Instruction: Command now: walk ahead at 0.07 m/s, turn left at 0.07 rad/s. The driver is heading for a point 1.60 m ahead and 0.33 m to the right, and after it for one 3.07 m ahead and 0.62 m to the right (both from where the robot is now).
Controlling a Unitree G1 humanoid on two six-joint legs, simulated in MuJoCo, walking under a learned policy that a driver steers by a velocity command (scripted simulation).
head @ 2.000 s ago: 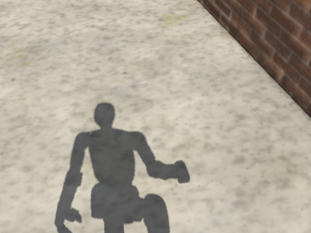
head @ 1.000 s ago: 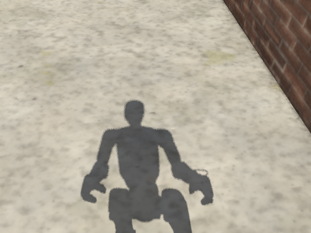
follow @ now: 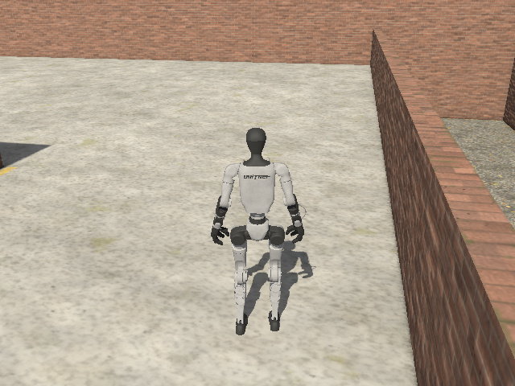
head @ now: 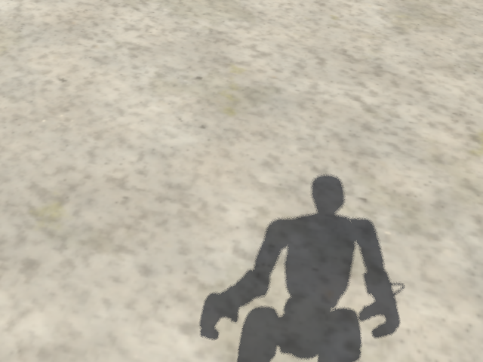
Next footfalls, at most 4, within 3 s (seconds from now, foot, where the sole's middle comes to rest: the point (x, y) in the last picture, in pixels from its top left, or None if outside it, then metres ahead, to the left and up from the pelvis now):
0.28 right None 0.10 -0.11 -0.78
0.76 left None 0.45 0.05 -0.78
1.32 right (289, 279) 0.76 -0.11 -0.78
1.84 left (233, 202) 1.06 0.07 -0.78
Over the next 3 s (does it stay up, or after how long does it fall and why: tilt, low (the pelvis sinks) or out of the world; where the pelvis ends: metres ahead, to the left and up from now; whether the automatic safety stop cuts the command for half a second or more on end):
stays up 1.48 -0.21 -0.02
